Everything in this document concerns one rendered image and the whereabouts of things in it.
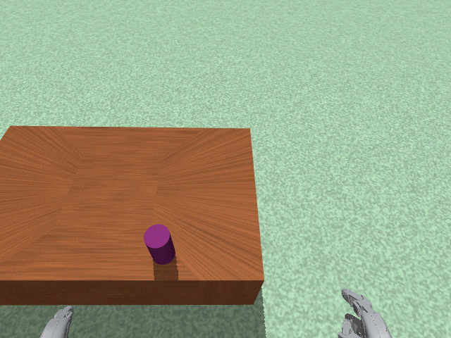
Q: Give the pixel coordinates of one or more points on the can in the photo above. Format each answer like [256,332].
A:
[159,243]

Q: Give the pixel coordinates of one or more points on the right robot hand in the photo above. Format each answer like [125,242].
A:
[371,325]

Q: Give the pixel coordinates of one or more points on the left robot hand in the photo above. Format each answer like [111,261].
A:
[58,327]

